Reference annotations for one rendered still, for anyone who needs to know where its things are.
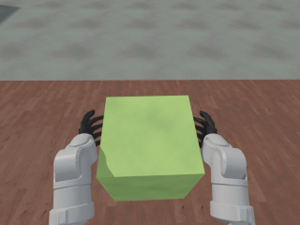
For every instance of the right robot forearm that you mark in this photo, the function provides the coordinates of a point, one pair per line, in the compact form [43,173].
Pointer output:
[229,178]

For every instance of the right robot hand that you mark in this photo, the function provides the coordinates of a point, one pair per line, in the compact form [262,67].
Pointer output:
[208,126]

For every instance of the left robot hand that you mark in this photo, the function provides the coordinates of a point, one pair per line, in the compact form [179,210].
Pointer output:
[86,124]

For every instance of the left robot forearm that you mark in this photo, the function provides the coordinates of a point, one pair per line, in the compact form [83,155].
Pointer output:
[72,203]

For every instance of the carton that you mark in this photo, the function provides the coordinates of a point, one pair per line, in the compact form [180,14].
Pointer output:
[149,149]

